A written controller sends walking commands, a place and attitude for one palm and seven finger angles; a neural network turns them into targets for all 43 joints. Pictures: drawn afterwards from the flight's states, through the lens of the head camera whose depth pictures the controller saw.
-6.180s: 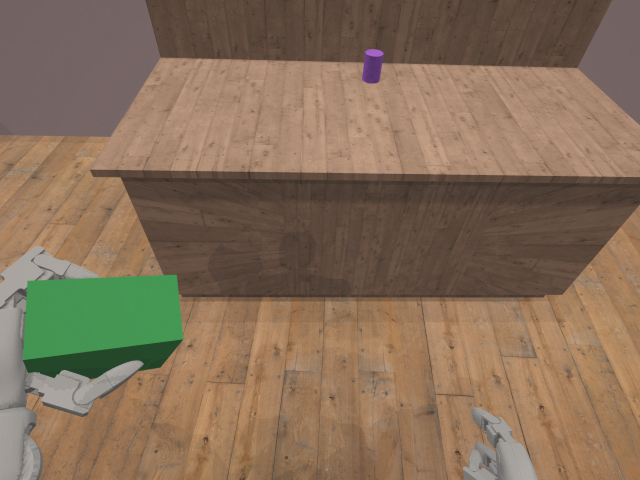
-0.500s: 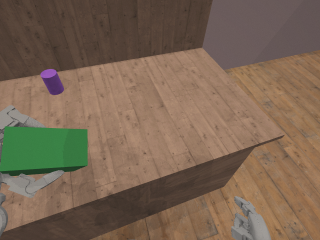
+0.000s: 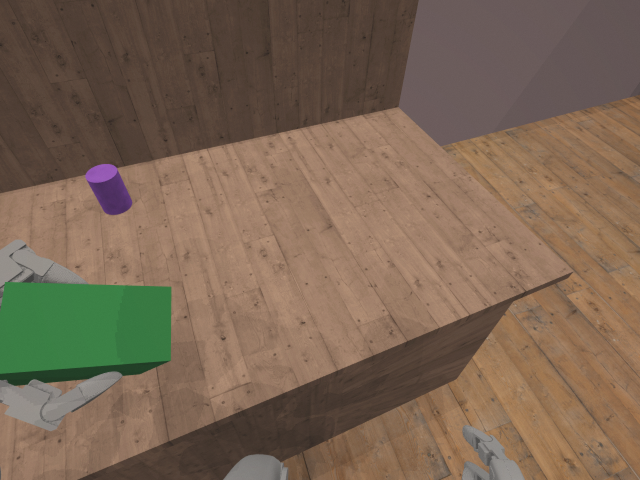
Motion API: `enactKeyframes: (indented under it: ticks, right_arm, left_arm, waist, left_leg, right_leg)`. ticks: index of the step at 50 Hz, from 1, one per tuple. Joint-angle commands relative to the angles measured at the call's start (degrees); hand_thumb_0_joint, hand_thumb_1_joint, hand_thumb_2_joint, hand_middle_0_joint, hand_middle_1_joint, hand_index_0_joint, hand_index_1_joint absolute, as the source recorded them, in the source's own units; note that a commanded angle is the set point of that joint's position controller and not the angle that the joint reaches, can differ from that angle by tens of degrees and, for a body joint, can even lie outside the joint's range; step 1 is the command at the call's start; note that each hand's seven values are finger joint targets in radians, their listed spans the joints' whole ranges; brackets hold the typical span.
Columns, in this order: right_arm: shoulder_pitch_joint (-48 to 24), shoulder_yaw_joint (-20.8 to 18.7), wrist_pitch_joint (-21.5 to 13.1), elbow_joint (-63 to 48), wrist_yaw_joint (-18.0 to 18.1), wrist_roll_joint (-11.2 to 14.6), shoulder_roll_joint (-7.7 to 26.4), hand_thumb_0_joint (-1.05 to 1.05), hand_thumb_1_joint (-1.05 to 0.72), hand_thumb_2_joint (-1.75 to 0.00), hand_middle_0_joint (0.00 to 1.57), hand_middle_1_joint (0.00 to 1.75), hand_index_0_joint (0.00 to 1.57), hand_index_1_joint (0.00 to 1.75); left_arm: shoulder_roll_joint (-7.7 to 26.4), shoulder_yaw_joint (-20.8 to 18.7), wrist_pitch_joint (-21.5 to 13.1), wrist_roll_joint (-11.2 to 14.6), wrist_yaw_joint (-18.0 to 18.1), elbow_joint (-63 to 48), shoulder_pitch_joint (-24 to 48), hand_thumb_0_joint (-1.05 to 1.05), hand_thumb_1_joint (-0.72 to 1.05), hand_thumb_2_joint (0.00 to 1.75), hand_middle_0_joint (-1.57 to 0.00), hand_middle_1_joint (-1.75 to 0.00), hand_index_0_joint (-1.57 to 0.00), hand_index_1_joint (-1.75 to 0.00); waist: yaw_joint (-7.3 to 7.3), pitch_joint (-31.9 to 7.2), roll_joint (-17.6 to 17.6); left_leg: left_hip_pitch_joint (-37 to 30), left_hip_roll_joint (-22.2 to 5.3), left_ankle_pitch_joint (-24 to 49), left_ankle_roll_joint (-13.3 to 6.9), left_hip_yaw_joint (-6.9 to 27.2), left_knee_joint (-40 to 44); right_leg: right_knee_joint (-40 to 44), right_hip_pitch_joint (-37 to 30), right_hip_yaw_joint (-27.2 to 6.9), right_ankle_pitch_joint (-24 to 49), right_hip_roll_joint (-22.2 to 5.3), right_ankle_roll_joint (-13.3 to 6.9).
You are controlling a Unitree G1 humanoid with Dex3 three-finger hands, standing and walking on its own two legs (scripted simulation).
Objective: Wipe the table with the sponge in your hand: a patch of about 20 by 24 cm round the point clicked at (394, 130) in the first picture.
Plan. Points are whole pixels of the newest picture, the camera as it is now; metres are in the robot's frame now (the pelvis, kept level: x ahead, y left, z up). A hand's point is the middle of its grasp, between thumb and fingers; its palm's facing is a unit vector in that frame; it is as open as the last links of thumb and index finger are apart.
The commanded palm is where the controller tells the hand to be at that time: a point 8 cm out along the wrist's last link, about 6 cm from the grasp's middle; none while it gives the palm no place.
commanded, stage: shuffle to correct the standing spot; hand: left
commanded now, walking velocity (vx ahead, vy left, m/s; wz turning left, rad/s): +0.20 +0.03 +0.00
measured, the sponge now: (108, 336) +0.21 +0.21 +0.16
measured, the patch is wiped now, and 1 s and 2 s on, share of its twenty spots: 0.00 0.00 0.00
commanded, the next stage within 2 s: come to a stop and stand still in 0.70 s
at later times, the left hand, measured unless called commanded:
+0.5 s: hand (1, 332) +0.20 +0.29 +0.17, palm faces +0.42 -0.81 -0.41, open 10.3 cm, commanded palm +0.16 +0.31 +0.18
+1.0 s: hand (70, 316) +0.23 +0.25 +0.15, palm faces +0.42 -0.83 -0.38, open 10.3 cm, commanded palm +0.18 +0.28 +0.18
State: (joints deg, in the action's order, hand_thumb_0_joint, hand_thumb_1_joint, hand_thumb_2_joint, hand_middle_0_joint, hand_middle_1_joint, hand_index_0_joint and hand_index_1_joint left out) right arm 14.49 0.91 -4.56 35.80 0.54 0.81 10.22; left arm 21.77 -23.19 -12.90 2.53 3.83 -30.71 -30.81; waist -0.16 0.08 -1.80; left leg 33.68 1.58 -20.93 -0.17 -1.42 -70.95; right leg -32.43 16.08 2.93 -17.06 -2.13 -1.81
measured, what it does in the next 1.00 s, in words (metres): steps on the spot: left foot, then left foot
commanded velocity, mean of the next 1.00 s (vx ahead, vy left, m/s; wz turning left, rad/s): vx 0.12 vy -0.04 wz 0.00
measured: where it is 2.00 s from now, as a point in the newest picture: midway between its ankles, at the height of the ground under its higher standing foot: outside the picture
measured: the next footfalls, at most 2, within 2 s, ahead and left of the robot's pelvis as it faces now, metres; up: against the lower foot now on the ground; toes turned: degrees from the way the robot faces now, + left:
left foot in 0.12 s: +0.05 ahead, +0.16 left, +0.00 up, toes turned +2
left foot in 1.00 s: +0.01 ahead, +0.12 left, +0.00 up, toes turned +3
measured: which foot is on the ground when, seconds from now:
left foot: up 0.00-0.10, down 0.12-0.76, up 0.78-0.98, down 1.00-1.00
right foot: down 0.00-1.00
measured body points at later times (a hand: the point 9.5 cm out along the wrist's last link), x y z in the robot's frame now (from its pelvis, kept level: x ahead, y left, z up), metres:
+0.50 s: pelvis +0.00 +0.03 +0.00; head +0.00 +0.04 +0.45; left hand +0.17 +0.33 +0.19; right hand +0.16 -0.19 -0.08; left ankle -0.01 +0.15 -0.71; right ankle +0.02 -0.04 -0.73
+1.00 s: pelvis +0.02 +0.00 +0.01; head +0.02 -0.01 +0.46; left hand +0.20 +0.30 +0.18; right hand +0.19 -0.24 -0.08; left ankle +0.03 +0.13 -0.73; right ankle +0.04 -0.05 -0.73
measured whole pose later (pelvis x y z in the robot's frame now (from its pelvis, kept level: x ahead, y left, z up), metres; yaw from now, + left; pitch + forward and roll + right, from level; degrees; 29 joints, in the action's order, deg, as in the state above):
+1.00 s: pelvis +0.02 +0.00 +0.01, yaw +1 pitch -1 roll +1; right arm 13.1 0.2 -6.2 34.6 2.1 1.0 13.6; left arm 18.7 -20.4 -8.1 3.2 6.5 -22.9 -26.8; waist -0.2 0.2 0.2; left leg 13.8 -1.1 -11.6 -2.5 -1.2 -28.8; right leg -23.5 12.2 4.4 -10.8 4.8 -6.2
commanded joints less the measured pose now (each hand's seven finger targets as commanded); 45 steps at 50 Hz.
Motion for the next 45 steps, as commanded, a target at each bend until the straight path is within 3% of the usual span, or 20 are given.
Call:
enactKeyframes:
  ticks: [1, 4, 6, 8, 9, 11, 15, 18, 21, 24, 25, 27, 29, 31, 36, 39, 40, 41, 43, 45]
  right_arm:
    - [-8.5, -2.3, -5.4, -9.0, 2.0, 0.2, 5.6, 0.0, -0.9, -0.9, 0.2, 0.3, 0.2, 0.3]
    - [-6.3, -3.7, -8.0, -7.9, 3.3, -1.2, 6.8, 0.0, -0.9, -0.9, 0.2, 0.3, 0.2, 0.3]
    - [-7.2, -5.9, -7.7, -9.9, 3.4, -0.6, 9.3, 0.0, -0.9, -0.9, 0.2, 0.3, 0.2, 0.3]
    - [-7.8, -5.8, -6.4, -11.1, 2.5, -0.3, 8.1, 0.0, -0.9, -0.9, 0.2, 0.3, 0.2, 0.3]
    - [-8.3, -4.6, -6.3, -10.4, 2.3, -1.1, 7.7, 0.0, -0.9, -0.9, 0.2, 0.3, 0.2, 0.3]
    - [-9.0, -4.6, -6.4, -10.2, 1.2, -0.6, 7.4, 0.0, -0.9, -0.9, 0.2, 0.3, 0.2, 0.3]
    - [-6.6, -3.9, -4.9, -11.3, 0.8, 0.2, 7.3, 0.0, -0.9, -0.9, 0.2, 0.3, 0.2, 0.3]
    - [-4.3, -4.9, -3.2, -11.7, 1.6, 0.9, 7.6, 0.0, -0.9, -0.9, 0.2, 0.3, 0.2, 0.3]
    - [-7.2, -2.1, -3.3, -10.6, 2.0, 1.0, 6.5, 0.0, -0.9, -0.9, 0.2, 0.3, 0.2, 0.3]
    - [-6.3, -1.0, -4.7, -9.2, 3.1, -0.2, 5.6, 0.0, -0.9, -0.9, 0.2, 0.3, 0.2, 0.3]
    - [-6.6, -1.8, -5.5, -9.3, 3.5, -0.5, 6.6, 0.0, -0.9, -0.9, 0.2, 0.3, 0.2, 0.3]
    - [-8.1, -2.9, -5.8, -10.6, 3.0, -0.3, 8.1, 0.0, -0.9, -0.9, 0.2, 0.3, 0.2, 0.3]
    - [-8.0, -3.5, -5.5, -10.0, 2.2, -0.7, 7.6, 0.0, -0.9, -0.9, 0.2, 0.3, 0.2, 0.3]
    - [-9.0, -3.3, -6.0, -10.7, 1.6, -0.9, 6.9, 0.0, -0.9, -0.9, 0.2, 0.3, 0.2, 0.3]
    - [-7.2, -3.3, -4.7, -11.8, 0.6, 0.6, 7.6, 0.0, -0.9, -0.9, 0.2, 0.3, 0.2, 0.3]
    - [-3.7, -4.8, -3.7, -11.6, 1.2, 1.2, 7.3, 0.0, -0.9, -0.9, 0.2, 0.3, 0.2, 0.3]
    - [-4.3, -5.0, -3.1, -12.0, 1.3, 1.6, 7.8, 0.0, -0.9, -0.9, 0.2, 0.3, 0.2, 0.3]
    - [-5.0, -4.3, -2.7, -11.6, 1.2, 2.1, 7.6, 0.0, -0.9, -0.9, 0.2, 0.3, 0.2, 0.3]
    - [-6.1, -1.3, -2.9, -10.7, 1.0, 1.3, 5.6, 0.0, -0.9, -0.9, 0.2, 0.3, 0.2, 0.3]
    - [-7.2, -0.6, -3.9, -9.7, 1.5, 0.7, 5.3, 0.0, -0.9, -0.9, 0.2, 0.3, 0.2, 0.3]
  left_arm:
    - [10.6, -6.3, -2.5, -0.5, 3.3, -7.2, 11.0, 0.0, 0.1, 1.3, -1.2, -1.6, -1.2, -1.6]
    - [6.8, -2.2, -3.4, -1.4, 4.1, -8.1, 14.7, 0.0, 0.1, 1.3, -1.2, -1.6, -1.2, -1.6]
    - [9.4, -3.2, -3.6, -1.9, 4.2, -12.4, 16.9, 0.0, 0.1, 1.3, -1.2, -1.6, -1.2, -1.6]
    - [10.6, -4.2, -2.9, -2.8, 3.5, -12.6, 16.3, 0.0, 0.1, 1.3, -1.2, -1.6, -1.2, -1.6]
    - [11.9, -4.4, -2.8, -2.1, 3.1, -16.4, 17.2, 0.0, 0.1, 1.3, -1.2, -1.6, -1.2, -1.6]
    - [12.7, -6.4, -3.3, -2.4, 3.0, -19.6, 15.4, 0.0, 0.1, 1.3, -1.2, -1.6, -1.2, -1.6]
    - [12.2, -8.4, -2.4, -0.6, 2.4, -12.3, 4.0, 0.0, 0.1, 1.3, -1.2, -1.6, -1.2, -1.6]
    - [10.7, -8.1, 0.5, 1.8, 1.6, -5.3, 4.1, 0.0, 0.1, 1.3, -1.2, -1.6, -1.2, -1.6]
    - [10.0, -6.9, 1.3, 1.9, 2.3, -5.2, 9.6, 0.0, 0.1, 1.3, -1.2, -1.6, -1.2, -1.6]
    - [7.0, -1.9, 0.3, 0.8, 2.8, -4.5, 12.9, 0.0, 0.1, 1.3, -1.2, -1.6, -1.2, -1.6]
    - [6.2, -0.5, -0.3, 0.5, 3.0, -5.0, 14.8, 0.0, 0.1, 1.3, -1.2, -1.6, -1.2, -1.6]
    - [5.5, 2.3, -1.2, -0.7, 3.5, -10.9, 21.2, 0.0, 0.1, 1.3, -1.2, -1.6, -1.2, -1.6]
    - [8.3, 0.5, -0.5, -1.6, 2.8, -11.0, 21.0, 0.0, 0.1, 1.3, -1.2, -1.6, -1.2, -1.6]
    - [12.6, -2.9, -0.4, -1.8, 2.6, -18.9, 19.7, 0.0, 0.1, 1.3, -1.2, -1.6, -1.2, -1.6]
    - [13.9, -8.6, -0.9, -0.3, 2.5, -13.5, 4.3, 0.0, 0.1, 1.3, -1.2, -1.6, -1.2, -1.6]
    - [11.6, -9.1, 0.4, 2.5, 2.2, -7.3, 3.5, 0.0, 0.1, 1.3, -1.2, -1.6, -1.2, -1.6]
    - [10.3, -8.1, 0.9, 2.9, 2.2, -5.8, 2.7, 0.0, 0.1, 1.3, -1.2, -1.6, -1.2, -1.6]
    - [9.3, -7.8, 1.7, 3.2, 2.4, -3.9, 1.2, 0.0, 0.1, 1.3, -1.2, -1.6, -1.2, -1.6]
    - [8.6, -5.9, 1.5, 2.5, 2.4, -4.0, 4.3, 0.0, 0.1, 1.3, -1.2, -1.6, -1.2, -1.6]
    - [7.7, -3.7, 0.8, 1.4, 2.9, -2.2, 6.1, 0.0, 0.1, 1.3, -1.2, -1.6, -1.2, -1.6]
  waist:
    - [-0.07, -4.7, -4.1]
    - [0.16, -9.6, 4.4]
    - [-0.52, -10.6, 11.5]
    - [-0.81, -6.5, 11.0]
    - [0.0, -6.7, 18.4]
    - [-0.45, -7.0, 19.2]
    - [-0.66, -8.9, 8.3]
    - [0.25, -4.0, -17.0]
    - [0.94, -0.7, -4.2]
    - [1.31, -3.7, 3.6]
    - [0.88, -4.3, 6.7]
    - [0.29, -4.0, 14.7]
    - [0.07, -4.9, 11.0]
    - [-0.4, -4.6, 17.4]
    - [-0.78, -9.8, 8.9]
    - [1.09, -11.2, -11.6]
    - [0.43, -7.5, -11.6]
    - [0.47, -4.8, -6.1]
    - [1.13, -3.1, 0.3]
    - [0.6, -5.2, -0.8]
  left_leg:
    - [-12.8, -3.4, 0.7, -2.1, 0.4, 31.1]
    - [-27.8, -0.7, 16.8, -1.9, -3.6, 49.6]
    - [-39.6, -14.7, 36.3, -8.1, 12.9, 47.0]
    - [-32.4, -16.2, 42.1, -11.1, 14.6, 48.3]
    - [-29.2, -16.3, 39.4, -10.9, 17.5, 49.6]
    - [-22.8, -14.5, 32.8, -9.1, 11.2, 48.7]
    - [-8.5, -8.5, 8.8, -4.5, 4.8, 38.2]
    - [-3.9, 0.4, -8.2, -0.4, -0.6, 13.1]
    - [-10.6, -4.9, -6.0, -1.3, 3.5, 20.2]
    - [-23.8, -0.6, 3.4, -1.4, -2.9, 46.3]
    - [-27.1, -2.8, 7.1, -2.0, 0.2, 50.3]
    - [-33.4, -17.1, 17.7, -7.4, 20.9, 54.9]
    - [-30.2, -17.8, 22.7, -10.2, 19.7, 54.8]
    - [-28.2, -16.7, 25.3, -9.5, 17.1, 54.9]
    - [-16.1, -9.3, 25.3, -3.7, 5.9, 38.5]
    - [-7.2, -0.1, -0.8, -0.6, -0.4, 19.8]
    - [-4.9, -1.3, -6.1, -0.3, 1.5, 13.0]
    - [-4.0, -3.0, -6.8, -0.4, 2.9, 12.2]
    - [-8.9, -4.0, -3.6, -0.7, 2.0, 22.7]
    - [-15.9, -1.3, 1.7, -1.3, -1.6, 35.6]
  right_leg:
    - [8.9, 1.4, -7.3, 16.6, -10.7, -5.6]
    - [-1.5, -3.6, -3.6, 18.3, -4.6, -2.7]
    - [-13.8, 10.2, -1.5, 1.0, 0.3, 1.2]
    - [-19.3, 12.4, 0.9, -11.8, 2.8, 1.2]
    - [-18.1, 11.0, 0.3, -11.7, 1.2, 1.4]
    - [-12.0, 3.6, 0.9, -7.5, 1.5, 0.7]
    - [9.2, -15.5, -1.4, 4.0, 0.5, -0.7]
    - [24.7, -2.0, -30.4, -21.1, -16.4, -10.5]
    - [21.4, 7.5, -22.7, -11.1, -15.0, -11.5]
    - [11.1, 4.2, -6.2, -4.7, -3.4, -4.9]
    - [6.9, 3.0, -5.1, -1.6, -1.5, -3.1]
    - [-9.5, 12.4, -1.6, -5.1, 3.0, 0.2]
    - [-15.9, 11.6, -2.0, -7.8, 2.7, 0.5]
    - [-13.3, 8.9, -1.7, -5.7, 1.4, 0.6]
    - [11.4, -15.4, -0.4, 11.1, 2.2, -1.3]
    - [17.6, -14.8, -24.3, 7.3, -13.0, -10.5]
    - [21.6, -10.4, -28.4, 2.2, -16.2, -12.1]
    - [22.0, -6.7, -28.5, 3.6, -16.7, -13.3]
    - [19.5, -3.0, -18.9, 13.7, -13.4, -10.0]
    - [17.6, -5.1, -11.0, 19.7, -8.0, -5.5]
